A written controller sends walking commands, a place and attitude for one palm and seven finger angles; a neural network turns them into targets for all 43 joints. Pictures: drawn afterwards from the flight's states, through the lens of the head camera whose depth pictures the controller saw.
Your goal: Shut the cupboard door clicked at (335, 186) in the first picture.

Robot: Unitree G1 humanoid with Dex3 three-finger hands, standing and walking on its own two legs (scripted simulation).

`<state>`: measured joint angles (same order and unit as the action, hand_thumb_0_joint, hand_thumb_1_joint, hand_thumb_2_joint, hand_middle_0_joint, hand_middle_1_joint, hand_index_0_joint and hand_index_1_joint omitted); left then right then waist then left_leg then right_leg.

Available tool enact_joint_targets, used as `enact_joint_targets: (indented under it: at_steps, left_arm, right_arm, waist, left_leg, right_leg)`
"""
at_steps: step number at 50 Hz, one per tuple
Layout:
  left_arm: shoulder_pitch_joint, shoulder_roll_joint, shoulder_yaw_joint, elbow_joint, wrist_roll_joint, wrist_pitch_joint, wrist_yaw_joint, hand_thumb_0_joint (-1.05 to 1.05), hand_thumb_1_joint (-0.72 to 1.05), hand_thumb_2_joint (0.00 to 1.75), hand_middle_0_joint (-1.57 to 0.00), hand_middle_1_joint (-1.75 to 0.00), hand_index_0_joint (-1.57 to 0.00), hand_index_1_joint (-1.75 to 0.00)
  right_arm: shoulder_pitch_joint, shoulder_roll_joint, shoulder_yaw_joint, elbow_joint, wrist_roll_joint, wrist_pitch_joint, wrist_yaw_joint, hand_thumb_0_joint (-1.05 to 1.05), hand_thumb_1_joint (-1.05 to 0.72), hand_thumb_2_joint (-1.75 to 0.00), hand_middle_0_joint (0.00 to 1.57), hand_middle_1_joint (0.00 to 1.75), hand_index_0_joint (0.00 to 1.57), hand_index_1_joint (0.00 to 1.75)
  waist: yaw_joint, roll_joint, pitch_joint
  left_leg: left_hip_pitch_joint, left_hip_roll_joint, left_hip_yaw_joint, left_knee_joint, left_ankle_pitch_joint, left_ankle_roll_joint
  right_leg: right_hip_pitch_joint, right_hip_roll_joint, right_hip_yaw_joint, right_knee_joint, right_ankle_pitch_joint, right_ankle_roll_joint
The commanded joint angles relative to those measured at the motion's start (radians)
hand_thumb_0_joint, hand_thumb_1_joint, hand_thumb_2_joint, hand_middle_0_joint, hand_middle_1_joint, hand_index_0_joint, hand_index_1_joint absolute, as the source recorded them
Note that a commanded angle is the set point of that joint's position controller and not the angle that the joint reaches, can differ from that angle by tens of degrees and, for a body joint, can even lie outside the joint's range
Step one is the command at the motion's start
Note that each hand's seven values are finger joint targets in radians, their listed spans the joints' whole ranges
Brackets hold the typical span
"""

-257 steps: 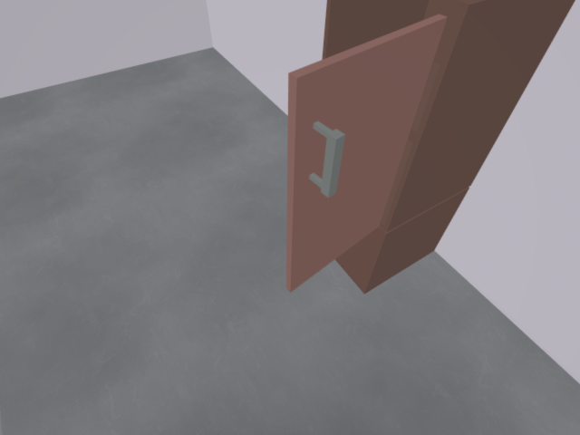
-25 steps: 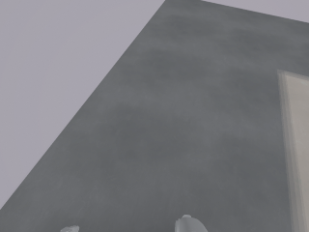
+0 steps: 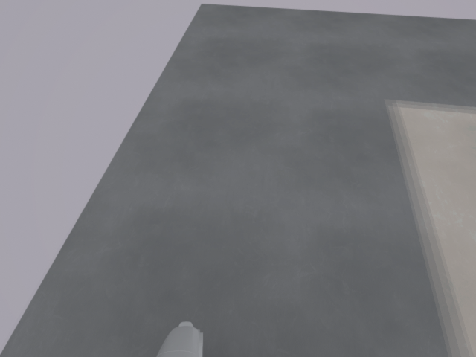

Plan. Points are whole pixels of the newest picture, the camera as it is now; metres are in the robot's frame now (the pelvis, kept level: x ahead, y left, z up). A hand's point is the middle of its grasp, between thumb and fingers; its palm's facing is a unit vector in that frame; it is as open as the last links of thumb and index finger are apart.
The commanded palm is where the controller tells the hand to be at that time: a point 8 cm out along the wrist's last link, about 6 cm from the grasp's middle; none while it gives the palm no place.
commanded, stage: walk around to get in front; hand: left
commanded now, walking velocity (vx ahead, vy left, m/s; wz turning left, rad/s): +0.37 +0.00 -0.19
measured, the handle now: out of the picture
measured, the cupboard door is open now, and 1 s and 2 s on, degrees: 98 98 98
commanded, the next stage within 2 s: walk to a spot facing it in 0.56 s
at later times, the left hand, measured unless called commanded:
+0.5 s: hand (171, 244) +0.37 +0.19 -0.17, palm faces -0.14 -0.97 -0.18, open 7.3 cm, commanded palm none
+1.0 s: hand (216, 190) +0.55 +0.10 -0.19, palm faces -0.08 -0.98 -0.18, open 7.2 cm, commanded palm none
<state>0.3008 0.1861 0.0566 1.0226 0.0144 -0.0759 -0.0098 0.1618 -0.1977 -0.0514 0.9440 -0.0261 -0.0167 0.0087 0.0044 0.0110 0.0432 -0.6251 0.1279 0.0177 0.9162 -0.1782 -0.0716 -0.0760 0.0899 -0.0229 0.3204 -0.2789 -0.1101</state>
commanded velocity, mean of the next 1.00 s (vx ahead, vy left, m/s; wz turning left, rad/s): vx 0.22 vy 0.00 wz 0.04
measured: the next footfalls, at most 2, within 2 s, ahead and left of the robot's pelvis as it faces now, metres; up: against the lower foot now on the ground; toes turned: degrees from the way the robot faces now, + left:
left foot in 0.18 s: +0.25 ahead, +0.13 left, +0.00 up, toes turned +2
right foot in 0.64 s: +0.45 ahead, -0.16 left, +0.00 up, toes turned -20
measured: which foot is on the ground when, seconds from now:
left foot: up 0.00-0.16, down 0.18-0.64, up 0.66-1.00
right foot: down 0.00-0.18, up 0.20-0.62, down 0.64-1.00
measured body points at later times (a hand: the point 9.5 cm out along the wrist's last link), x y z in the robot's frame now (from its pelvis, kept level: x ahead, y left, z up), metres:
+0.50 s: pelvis +0.27 +0.02 +0.00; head +0.29 +0.02 +0.45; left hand +0.38 +0.24 -0.15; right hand +0.18 -0.22 -0.15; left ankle +0.21 +0.13 -0.74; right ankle +0.34 -0.15 -0.69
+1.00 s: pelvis +0.48 -0.07 -0.01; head +0.50 -0.06 +0.44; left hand +0.55 +0.15 -0.17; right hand +0.47 -0.31 -0.16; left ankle +0.57 +0.03 -0.72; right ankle +0.41 -0.15 -0.74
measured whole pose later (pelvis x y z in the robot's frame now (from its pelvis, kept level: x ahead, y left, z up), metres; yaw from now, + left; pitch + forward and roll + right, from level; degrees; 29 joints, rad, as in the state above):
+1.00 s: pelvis +0.48 -0.07 -0.01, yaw -5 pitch +0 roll -1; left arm 0.21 0.19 0.04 1.04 0.02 -0.05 0.02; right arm 0.24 -0.16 -0.04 1.05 -0.01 0.01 0.00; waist -0.03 -0.03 0.06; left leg -0.48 0.08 0.12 0.76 -0.28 -0.04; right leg -0.12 -0.04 -0.26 0.48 -0.35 -0.03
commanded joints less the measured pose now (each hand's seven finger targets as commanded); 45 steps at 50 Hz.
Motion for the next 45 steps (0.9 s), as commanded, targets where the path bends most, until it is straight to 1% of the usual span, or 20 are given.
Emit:
enact_joint_targets:
  at_steps: [1,5,7,8,9,10,11,13,18,21,27,29,30,31,32,33,35,36,39,45]
  left_arm:
    - [0.127,0.111,0.013,0.005,0.000,-0.018,0.017,0.00,0.90,0.90,-0.20,-0.30,-0.20,-0.30]
    - [0.136,0.128,0.010,0.027,0.003,-0.016,0.027,0.00,0.90,0.90,-0.20,-0.30,-0.20,-0.30]
    - [0.101,0.147,0.015,0.029,-0.005,-0.018,0.028,0.00,0.90,0.90,-0.20,-0.30,-0.20,-0.30]
    - [0.099,0.135,0.016,0.025,-0.009,-0.019,0.025,0.00,0.90,0.90,-0.20,-0.30,-0.20,-0.30]
    - [0.149,0.080,0.012,0.010,-0.023,-0.022,0.018,0.00,0.90,0.90,-0.20,-0.30,-0.20,-0.30]
    - [0.124,0.073,0.003,-0.012,-0.020,-0.031,0.017,0.00,0.90,0.90,-0.20,-0.30,-0.20,-0.30]
    - [0.057,0.088,0.011,-0.024,-0.006,-0.024,0.021,0.00,0.90,0.90,-0.20,-0.30,-0.20,-0.30]
    - [0.003,0.052,0.010,-0.023,0.010,-0.005,0.003,0.00,0.90,0.90,-0.20,-0.30,-0.20,-0.30]
    - [0.025,-0.024,0.007,-0.026,0.018,0.052,-0.018,0.00,0.90,0.90,-0.20,-0.30,-0.20,-0.30]
    - [-0.057,-0.028,0.007,-0.054,0.019,0.058,-0.026,0.00,0.90,0.90,-0.20,-0.30,-0.20,-0.30]
    - [-0.203,0.010,0.006,-0.097,0.014,0.046,-0.028,0.00,0.90,0.90,-0.20,-0.30,-0.20,-0.30]
    - [-0.103,0.040,0.013,-0.072,0.013,0.034,-0.023,0.00,0.90,0.90,-0.20,-0.30,-0.20,-0.30]
    - [0.025,0.063,0.021,-0.031,0.015,0.026,-0.019,0.00,0.90,0.90,-0.20,-0.30,-0.20,-0.30]
    - [0.192,0.136,0.042,0.024,0.020,0.011,-0.010,0.00,0.90,0.90,-0.20,-0.30,-0.20,-0.30]
    - [0.293,0.258,0.075,0.050,0.018,0.005,0.005,0.00,0.90,0.90,-0.20,-0.30,-0.20,-0.30]
    - [0.258,0.278,0.071,0.043,-0.009,0.010,0.018,0.00,0.90,0.90,-0.20,-0.30,-0.20,-0.30]
    - [0.096,0.185,0.039,0.006,-0.005,0.010,0.029,0.00,0.90,0.90,-0.20,-0.30,-0.20,-0.30]
    - [0.026,0.146,0.020,-0.006,-0.005,0.006,0.029,0.00,0.90,0.90,-0.20,-0.30,-0.20,-0.30]
    - [-0.065,0.085,-0.007,-0.018,0.001,-0.008,0.031,0.00,0.90,0.90,-0.20,-0.30,-0.20,-0.30]
    - [-0.052,0.084,-0.001,-0.010,0.001,0.008,0.031,0.00,0.90,0.90,-0.20,-0.30,-0.20,-0.30]
  right_arm:
    - [-0.133,-0.052,-0.010,-0.093,0.004,-0.031,0.008,0.00,-0.90,-0.90,0.20,0.30,0.20,0.30]
    - [-0.137,-0.049,-0.008,-0.083,0.005,-0.044,0.008,0.00,-0.90,-0.90,0.20,0.30,0.20,0.30]
    - [0.065,-0.081,-0.019,-0.013,-0.001,-0.053,-0.009,0.00,-0.90,-0.90,0.20,0.30,0.20,0.30]
    - [0.213,-0.140,-0.034,0.033,-0.007,-0.056,-0.016,0.00,-0.90,-0.90,0.20,0.30,0.20,0.30]
    - [0.345,-0.250,-0.061,0.050,-0.027,-0.062,-0.027,0.00,-0.90,-0.90,0.20,0.30,0.20,0.30]
    - [0.386,-0.256,-0.056,0.051,-0.015,-0.050,-0.031,0.00,-0.90,-0.90,0.20,0.30,0.20,0.30]
    - [0.306,-0.226,-0.049,0.040,-0.007,-0.044,-0.029,0.00,-0.90,-0.90,0.20,0.30,0.20,0.30]
    - [0.189,-0.107,-0.020,0.022,-0.004,-0.061,-0.033,0.00,-0.90,-0.90,0.20,0.30,0.20,0.30]
    - [0.206,-0.071,-0.009,0.058,0.000,-0.079,-0.034,0.00,-0.90,-0.90,0.20,0.30,0.20,0.30]
    - [0.231,-0.071,-0.012,0.067,-0.001,-0.071,-0.026,0.00,-0.90,-0.90,0.20,0.30,0.20,0.30]
    - [0.332,-0.111,-0.011,0.115,-0.010,-0.056,-0.024,0.00,-0.90,-0.90,0.20,0.30,0.20,0.30]
    - [0.321,-0.134,-0.011,0.121,-0.009,-0.051,-0.025,0.00,-0.90,-0.90,0.20,0.30,0.20,0.30]
    - [0.300,-0.141,-0.010,0.118,-0.004,-0.050,-0.024,0.00,-0.90,-0.90,0.20,0.30,0.20,0.30]
    - [0.286,-0.127,-0.008,0.110,0.008,-0.053,-0.015,0.00,-0.90,-0.90,0.20,0.30,0.20,0.30]
    - [0.341,-0.052,0.002,0.088,0.025,-0.059,-0.013,0.00,-0.90,-0.90,0.20,0.30,0.20,0.30]
    - [0.270,-0.084,-0.002,0.070,0.028,-0.051,-0.013,0.00,-0.90,-0.90,0.20,0.30,0.20,0.30]
    - [0.192,-0.042,-0.004,0.076,0.022,-0.046,-0.019,0.00,-0.90,-0.90,0.20,0.30,0.20,0.30]
    - [0.223,-0.020,0.001,0.096,0.019,-0.032,-0.024,0.00,-0.90,-0.90,0.20,0.30,0.20,0.30]
    - [0.331,0.036,0.012,0.151,0.013,0.005,-0.024,0.00,-0.90,-0.90,0.20,0.30,0.20,0.30]
    - [0.190,0.037,0.012,0.097,0.014,0.020,-0.009,0.00,-0.90,-0.90,0.20,0.30,0.20,0.30]
  waist:
    - [0.044,-0.117,0.022]
    - [0.017,-0.114,0.020]
    - [-0.081,-0.098,-0.067]
    - [-0.138,-0.046,-0.156]
    - [-0.167,0.178,-0.310]
    - [-0.151,0.216,-0.330]
    - [-0.121,0.091,-0.180]
    - [-0.058,0.107,-0.002]
    - [0.009,0.100,-0.002]
    - [0.003,0.119,0.048]
    - [-0.032,0.097,0.092]
    - [0.022,0.079,0.029]
    - [0.086,0.055,-0.030]
    - [0.156,-0.044,-0.140]
    - [0.165,-0.358,-0.287]
    - [0.143,-0.291,-0.263]
    - [0.082,-0.134,-0.079]
    - [0.022,-0.097,-0.056]
    - [-0.063,-0.094,-0.049]
    - [-0.034,-0.140,0.001]
  left_leg:
    - [-0.103,-0.031,0.032,-0.105,-0.014,0.018]
    - [0.085,-0.101,0.088,-0.274,-0.062,0.056]
    - [0.401,-0.162,0.131,-0.390,0.033,0.084]
    - [0.685,-0.073,0.032,-0.391,0.115,0.119]
    - [0.936,0.236,-0.371,-0.402,0.185,0.255]
    - [0.951,0.385,-0.554,-0.547,0.297,0.344]
    - [0.788,0.379,-0.493,-0.588,0.192,0.355]
    - [0.530,0.278,-0.296,-0.652,0.074,0.254]
    - [0.454,0.161,0.019,-0.708,0.210,0.191]
    - [0.408,0.132,0.113,-0.738,0.164,0.180]
    - [0.533,0.189,0.139,-0.693,0.318,0.176]
    - [0.566,0.189,0.167,-0.536,0.557,0.160]
    - [0.529,0.149,0.196,-0.378,0.619,0.134]
    - [0.386,0.084,0.223,-0.126,0.492,0.101]
    - [0.091,-0.090,0.224,0.237,-0.244,0.049]
    - [0.010,-0.084,0.066,0.423,-0.405,0.063]
    - [-0.017,-0.012,-0.013,0.440,-0.258,0.064]
    - [0.048,0.008,-0.037,0.391,-0.212,0.059]
    - [0.193,0.004,-0.015,0.210,-0.166,0.045]
    - [0.160,-0.025,0.080,-0.062,-0.099,0.030]
  right_leg:
    - [0.167,-0.300,0.225,-0.047,0.604,-0.079]
    - [0.159,-0.295,0.204,0.044,0.825,-0.061]
    - [0.061,-0.246,0.149,0.237,0.930,-0.018]
    - [-0.123,-0.207,0.137,0.426,0.736,0.015]
    - [-0.379,-0.078,0.035,0.770,0.280,0.061]
    - [-0.484,-0.034,0.061,1.030,-0.233,0.050]
    - [-0.541,-0.108,0.091,1.095,-0.218,0.043]
    - [-0.574,-0.175,0.084,1.080,-0.061,0.068]
    - [-0.519,-0.195,0.029,0.843,0.054,0.099]
    - [-0.480,-0.204,-0.025,0.617,0.143,0.101]
    - [-0.432,-0.162,-0.087,0.384,0.111,0.055]
    - [-0.284,-0.118,-0.118,0.324,0.060,0.023]
    - [-0.112,-0.088,-0.132,0.264,0.091,0.009]
    - [0.148,-0.161,-0.018,0.216,0.081,-0.027]
    - [0.410,-0.472,0.478,0.106,0.140,-0.144]
    - [0.340,-0.540,0.591,-0.004,0.261,-0.178]
    - [0.087,-0.494,0.359,-0.004,0.393,-0.125]
    - [-0.024,-0.460,0.219,-0.009,0.456,-0.083]
    - [-0.184,-0.402,-0.011,-0.051,0.518,-0.035]
    - [-0.108,-0.389,-0.117,-0.005,0.596,-0.018]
